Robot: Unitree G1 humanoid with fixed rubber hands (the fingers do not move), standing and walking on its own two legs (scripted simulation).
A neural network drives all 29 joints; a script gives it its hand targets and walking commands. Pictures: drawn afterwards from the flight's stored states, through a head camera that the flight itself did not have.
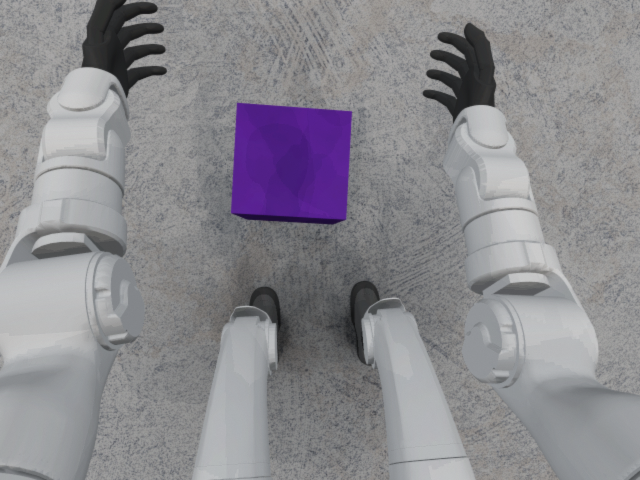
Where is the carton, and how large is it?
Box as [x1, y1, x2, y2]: [231, 103, 351, 223]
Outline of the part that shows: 237,103 231,212 247,219 334,223 345,219 351,111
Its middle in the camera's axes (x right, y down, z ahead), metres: -0.06 -0.14 +0.83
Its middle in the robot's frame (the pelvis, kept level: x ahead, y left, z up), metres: +0.49 +0.02 -0.52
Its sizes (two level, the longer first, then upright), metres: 0.210 0.200 0.250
